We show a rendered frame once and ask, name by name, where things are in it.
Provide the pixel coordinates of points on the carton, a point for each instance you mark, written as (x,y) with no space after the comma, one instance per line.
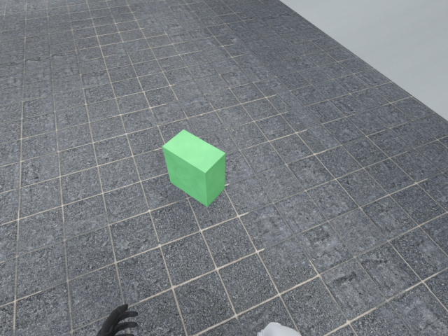
(195,166)

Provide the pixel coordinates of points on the right robot shin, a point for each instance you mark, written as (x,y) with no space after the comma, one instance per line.
(272,323)

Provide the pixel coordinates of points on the robot left hand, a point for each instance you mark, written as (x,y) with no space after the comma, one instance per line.
(111,326)

